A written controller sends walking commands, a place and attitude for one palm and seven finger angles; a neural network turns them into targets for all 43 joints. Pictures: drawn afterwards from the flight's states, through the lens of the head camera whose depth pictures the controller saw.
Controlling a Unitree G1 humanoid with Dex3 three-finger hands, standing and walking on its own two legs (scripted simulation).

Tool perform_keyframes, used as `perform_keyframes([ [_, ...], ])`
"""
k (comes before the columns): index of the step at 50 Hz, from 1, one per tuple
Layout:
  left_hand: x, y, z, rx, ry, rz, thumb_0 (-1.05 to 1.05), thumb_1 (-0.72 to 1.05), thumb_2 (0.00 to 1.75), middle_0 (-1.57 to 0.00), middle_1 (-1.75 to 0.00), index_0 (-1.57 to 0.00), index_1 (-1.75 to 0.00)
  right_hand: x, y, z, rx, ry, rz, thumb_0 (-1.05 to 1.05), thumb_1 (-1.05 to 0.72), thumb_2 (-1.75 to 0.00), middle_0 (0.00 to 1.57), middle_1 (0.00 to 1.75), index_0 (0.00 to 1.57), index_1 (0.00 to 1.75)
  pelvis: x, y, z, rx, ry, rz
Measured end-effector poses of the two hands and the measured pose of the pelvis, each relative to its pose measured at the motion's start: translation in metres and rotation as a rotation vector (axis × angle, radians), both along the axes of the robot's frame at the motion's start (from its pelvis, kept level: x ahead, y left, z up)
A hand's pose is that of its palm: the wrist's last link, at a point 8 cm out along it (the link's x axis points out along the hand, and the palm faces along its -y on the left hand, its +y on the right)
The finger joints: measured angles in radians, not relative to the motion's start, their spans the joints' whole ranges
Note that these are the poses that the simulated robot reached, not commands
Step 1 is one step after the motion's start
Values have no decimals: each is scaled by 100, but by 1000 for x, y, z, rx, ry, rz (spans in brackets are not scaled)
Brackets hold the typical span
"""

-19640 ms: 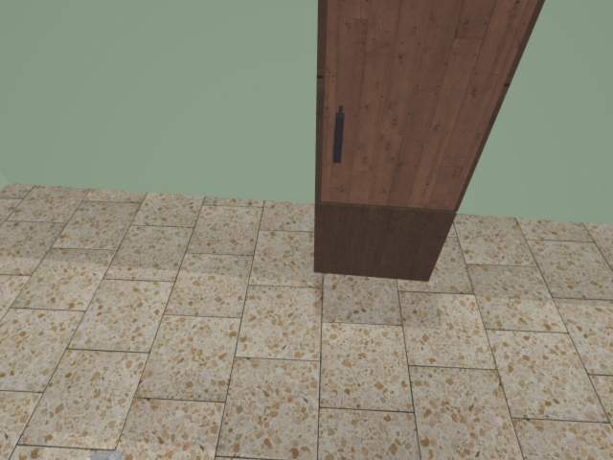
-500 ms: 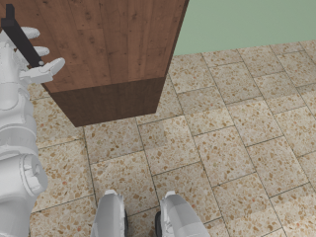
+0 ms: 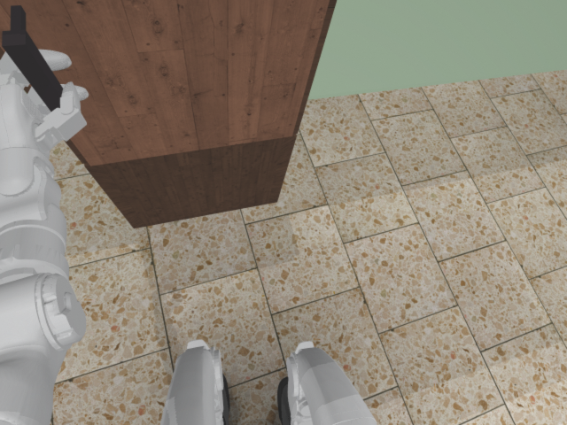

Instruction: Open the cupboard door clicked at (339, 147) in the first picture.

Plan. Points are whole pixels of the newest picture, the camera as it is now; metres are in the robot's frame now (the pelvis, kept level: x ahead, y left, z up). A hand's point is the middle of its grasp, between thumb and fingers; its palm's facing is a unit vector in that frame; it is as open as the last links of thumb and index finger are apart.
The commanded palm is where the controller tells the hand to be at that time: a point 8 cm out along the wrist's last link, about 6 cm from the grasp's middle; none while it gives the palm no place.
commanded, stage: pull the door open along its arc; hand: left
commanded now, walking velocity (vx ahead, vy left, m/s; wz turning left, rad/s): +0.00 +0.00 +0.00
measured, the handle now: (46, 72) +0.57 +0.27 +0.06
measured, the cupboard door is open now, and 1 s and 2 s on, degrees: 0 43 42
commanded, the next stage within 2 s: open thumb and fingers to let go in 0.88 s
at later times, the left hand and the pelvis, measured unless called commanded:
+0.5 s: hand (115, 189) +0.41 +0.18 +0.04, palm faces +0.32 -0.94 +0.05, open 5.9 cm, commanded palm +0.35 +0.21 +0.04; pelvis +0.02 +0.00 +0.03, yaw +2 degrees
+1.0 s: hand (223, 265) +0.31 +0.06 +0.05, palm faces +0.47 -0.88 -0.05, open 6.0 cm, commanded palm +0.27 +0.10 +0.04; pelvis +0.01 -0.05 +0.03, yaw +6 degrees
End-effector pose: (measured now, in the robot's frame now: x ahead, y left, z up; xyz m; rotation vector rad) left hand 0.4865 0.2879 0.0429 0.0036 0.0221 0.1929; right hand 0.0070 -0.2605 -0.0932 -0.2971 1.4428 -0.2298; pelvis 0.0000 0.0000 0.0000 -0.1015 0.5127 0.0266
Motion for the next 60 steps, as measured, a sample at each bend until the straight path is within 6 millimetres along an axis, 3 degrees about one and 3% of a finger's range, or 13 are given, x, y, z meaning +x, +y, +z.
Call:
perform_keyframes([
  [9,-20,-6,0,7,-6,-11,1,73,77,-36,-135,-35,-135,11,4,3,32,-21,-16,0,-91,-90,20,30,20,30,6,2,8,14,-16,-8],
  [17,-67,-26,0,3,-7,-32,0,71,74,-36,-134,-35,-135,55,9,10,74,-129,14,1,-91,-90,20,30,20,30,16,2,22,32,-52,-5],
  [28,-134,-84,-1,-57,-23,222,1,70,77,-33,-134,-37,-132,140,19,14,133,-329,168,1,-91,-90,20,30,20,30,20,-4,26,57,-98,10],
  [35,-172,-130,1,-41,-5,361,1,70,78,-32,-134,-37,-133,173,32,12,187,-407,253,1,-91,-90,20,30,20,30,17,-15,25,72,-123,31],
  [48,-217,-190,7,20,54,292,0,69,75,-32,-132,-36,-134,196,36,20,246,-543,319,1,-91,-90,20,30,20,30,15,-43,29,98,-160,59],
  [60,-210,-192,4,29,41,381,1,54,74,-36,-131,-38,-132,190,2,5,207,-533,310,1,-91,-90,20,30,20,30,10,-63,22,126,-150,69],
])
